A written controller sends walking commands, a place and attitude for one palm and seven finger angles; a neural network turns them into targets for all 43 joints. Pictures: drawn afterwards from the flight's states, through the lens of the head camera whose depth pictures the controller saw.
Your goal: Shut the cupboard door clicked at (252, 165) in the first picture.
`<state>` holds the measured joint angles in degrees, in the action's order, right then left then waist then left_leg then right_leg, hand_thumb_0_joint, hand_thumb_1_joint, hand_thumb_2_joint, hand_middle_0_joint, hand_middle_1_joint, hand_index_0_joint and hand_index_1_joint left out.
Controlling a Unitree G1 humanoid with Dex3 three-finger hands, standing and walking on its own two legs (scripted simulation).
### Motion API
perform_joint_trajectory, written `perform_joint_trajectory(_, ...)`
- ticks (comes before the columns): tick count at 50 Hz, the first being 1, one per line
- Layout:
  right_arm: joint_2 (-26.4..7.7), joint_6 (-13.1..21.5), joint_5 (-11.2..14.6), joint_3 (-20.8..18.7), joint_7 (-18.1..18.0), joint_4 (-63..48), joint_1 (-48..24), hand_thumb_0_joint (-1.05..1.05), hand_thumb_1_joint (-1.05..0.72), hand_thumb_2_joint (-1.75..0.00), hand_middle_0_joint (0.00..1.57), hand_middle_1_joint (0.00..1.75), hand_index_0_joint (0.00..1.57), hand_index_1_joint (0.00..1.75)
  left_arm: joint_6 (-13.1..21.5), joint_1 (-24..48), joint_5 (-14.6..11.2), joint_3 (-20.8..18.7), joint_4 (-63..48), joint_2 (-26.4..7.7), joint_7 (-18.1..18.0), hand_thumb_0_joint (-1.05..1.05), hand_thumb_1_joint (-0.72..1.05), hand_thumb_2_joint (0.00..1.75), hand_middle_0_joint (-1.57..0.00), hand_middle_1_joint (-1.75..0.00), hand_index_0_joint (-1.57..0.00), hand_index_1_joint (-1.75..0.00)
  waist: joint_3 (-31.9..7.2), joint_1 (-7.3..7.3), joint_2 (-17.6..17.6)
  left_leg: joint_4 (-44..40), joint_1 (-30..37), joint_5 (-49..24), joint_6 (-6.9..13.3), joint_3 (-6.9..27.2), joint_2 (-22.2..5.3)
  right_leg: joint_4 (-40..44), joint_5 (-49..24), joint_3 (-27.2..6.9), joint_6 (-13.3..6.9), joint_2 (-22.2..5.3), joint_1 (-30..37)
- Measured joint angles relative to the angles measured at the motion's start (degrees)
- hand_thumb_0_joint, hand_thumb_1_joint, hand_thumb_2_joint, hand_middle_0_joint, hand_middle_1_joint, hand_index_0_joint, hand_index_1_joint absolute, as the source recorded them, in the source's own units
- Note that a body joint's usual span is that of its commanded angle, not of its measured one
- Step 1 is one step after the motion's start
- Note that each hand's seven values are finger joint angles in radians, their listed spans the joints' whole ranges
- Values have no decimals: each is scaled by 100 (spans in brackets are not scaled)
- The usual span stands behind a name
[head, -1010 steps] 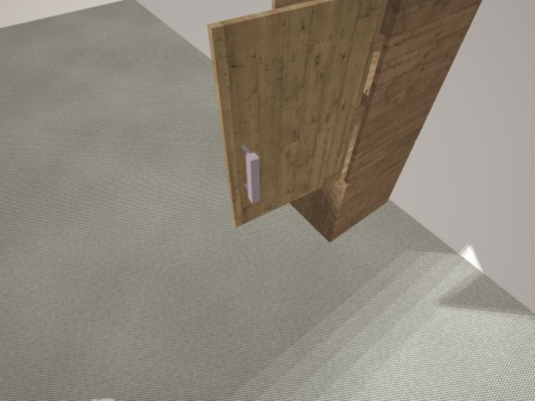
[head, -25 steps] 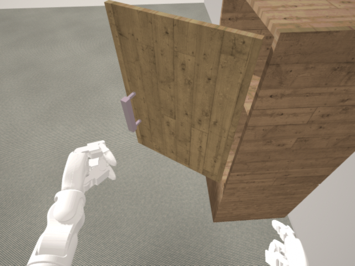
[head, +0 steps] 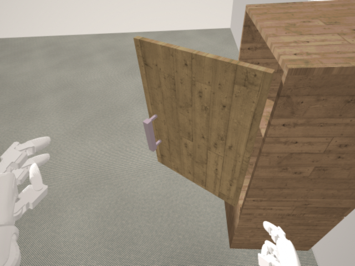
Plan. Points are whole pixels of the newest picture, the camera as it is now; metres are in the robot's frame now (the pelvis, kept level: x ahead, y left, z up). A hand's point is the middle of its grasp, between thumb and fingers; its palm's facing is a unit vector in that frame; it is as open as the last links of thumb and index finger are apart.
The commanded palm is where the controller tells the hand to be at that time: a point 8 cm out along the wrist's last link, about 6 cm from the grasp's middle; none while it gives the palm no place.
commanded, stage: draw the hand back to the body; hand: left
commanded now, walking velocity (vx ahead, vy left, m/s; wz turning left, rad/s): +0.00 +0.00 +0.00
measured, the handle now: (153, 132) +0.61 +0.19 -0.11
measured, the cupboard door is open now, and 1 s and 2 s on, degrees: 56 56 56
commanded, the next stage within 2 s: step back with the hand held close in 0.40 s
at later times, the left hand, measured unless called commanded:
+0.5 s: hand (38, 188) +0.19 +0.26 +0.17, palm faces +0.45 -0.78 -0.43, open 7.4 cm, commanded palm +0.14 +0.30 +0.18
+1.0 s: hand (8, 204) +0.16 +0.31 +0.16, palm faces +0.38 -0.77 -0.52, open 7.4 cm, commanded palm +0.09 +0.34 +0.18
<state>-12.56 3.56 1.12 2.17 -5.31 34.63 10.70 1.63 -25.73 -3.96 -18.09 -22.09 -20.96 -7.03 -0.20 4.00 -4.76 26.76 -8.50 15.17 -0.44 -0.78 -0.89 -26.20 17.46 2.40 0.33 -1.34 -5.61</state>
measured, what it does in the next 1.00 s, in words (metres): shifts its weight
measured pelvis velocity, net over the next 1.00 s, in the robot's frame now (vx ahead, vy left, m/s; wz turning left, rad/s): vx -0.05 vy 0.04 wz -0.02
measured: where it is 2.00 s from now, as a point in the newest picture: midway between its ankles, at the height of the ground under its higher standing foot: outside the picture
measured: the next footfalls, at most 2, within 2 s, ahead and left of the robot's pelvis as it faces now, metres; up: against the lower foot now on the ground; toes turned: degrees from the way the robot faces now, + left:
left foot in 1.90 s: -0.19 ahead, +0.17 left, +0.00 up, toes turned +6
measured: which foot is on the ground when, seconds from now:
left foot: down 0.00-1.00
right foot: down 0.00-1.00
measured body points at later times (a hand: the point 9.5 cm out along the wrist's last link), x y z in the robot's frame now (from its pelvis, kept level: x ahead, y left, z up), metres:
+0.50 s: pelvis -0.01 +0.00 +0.00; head -0.03 -0.03 +0.45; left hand +0.16 +0.30 +0.19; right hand +0.18 -0.23 -0.08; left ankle -0.01 +0.12 -0.74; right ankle -0.03 -0.12 -0.74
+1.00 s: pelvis -0.05 +0.04 -0.01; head -0.03 +0.04 +0.44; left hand +0.13 +0.34 +0.19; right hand +0.13 -0.20 -0.08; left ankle -0.01 +0.12 -0.74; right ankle -0.03 -0.12 -0.74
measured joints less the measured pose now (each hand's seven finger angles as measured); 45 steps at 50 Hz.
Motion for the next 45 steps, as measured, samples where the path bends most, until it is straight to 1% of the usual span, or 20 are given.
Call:
perform_joint_trajectory(3,-33,59,2,-66,0,57,28,1,-90,-90,21,30,20,30,117,-215,-16,-262,-222,-90,-4,1,89,90,-39,-50,-39,-50,-25,23,-31,-33,45,-7,-1,-9,-5,30,-9,-8,0,5,40)
perform_joint_trajectory(6,-65,77,12,-117,1,94,26,1,-90,-90,21,30,20,30,214,-230,-17,-378,-152,-55,-10,1,89,90,-32,-43,-32,-42,7,30,-51,-59,75,-30,-2,-1,0,37,-16,0,0,1,66)
perform_joint_trajectory(11,-91,87,-2,-149,-23,151,0,1,-90,-90,21,30,20,30,148,-7,-1,-227,268,182,9,1,89,90,-25,-35,-25,-35,139,20,-12,-120,72,-109,-3,0,4,38,-61,2,-10,-2,34)
perform_joint_trajectory(14,-66,130,-19,-142,-43,191,33,1,-90,-90,21,30,20,30,99,-5,5,-93,284,235,25,1,89,90,-23,-33,-23,-33,145,0,73,-147,79,-129,-11,-12,-9,46,-75,-10,-21,11,26)
perform_joint_trajectory(18,-38,244,-33,-134,-65,226,92,1,-90,-90,21,30,20,30,143,-120,33,-11,23,167,18,1,89,90,-22,-32,-22,-31,92,-41,134,-121,116,-91,-23,-26,-42,85,-82,-25,-31,43,84)
perform_joint_trajectory(23,-17,289,-21,-146,-65,209,67,1,-90,-90,20,30,20,30,295,-124,28,-168,-100,9,19,1,89,90,-22,-31,-22,-30,71,-81,92,-122,166,-74,-17,-61,-56,137,-109,-60,-20,56,141)
perform_joint_trajectory(27,2,232,-11,-154,-33,174,21,1,-90,-90,20,30,20,30,324,-71,-6,-304,61,-3,46,1,89,90,-21,-31,-21,-30,103,-88,54,-180,167,-119,1,-96,-41,165,-149,-94,-2,42,117)
perform_joint_trajectory(32,-103,-37,-28,-191,31,100,-63,1,-90,-90,21,30,20,30,506,-125,37,-377,240,42,70,1,89,90,-21,-31,-21,-30,3,-231,-64,133,-363,-57,55,0,-67,193,-236,-2,41,70,-217)
perform_joint_trajectory(36,-152,-253,-25,-274,-11,44,-114,1,-90,-90,21,30,21,30,549,-317,45,-310,61,14,54,1,89,90,-21,-31,-21,-30,76,-297,28,181,-587,-89,128,-37,28,82,-247,-35,121,-30,-474)
perform_joint_trajectory(40,-139,-428,-23,-303,-77,-121,-115,1,-90,-90,21,30,20,30,544,-537,5,-368,-295,-176,30,1,89,90,-21,-31,-21,-30,173,-323,172,147,-692,-169,208,-127,118,-17,-280,-122,201,-127,-661)
perform_joint_trajectory(45,-62,-543,-8,-274,-93,-283,-150,1,-90,-90,21,30,20,30,608,-597,-38,-617,-535,-489,-28,1,89,89,-21,-31,-21,-30,215,-340,294,224,-868,-240,271,-195,147,-111,-369,-192,254,-162,-865)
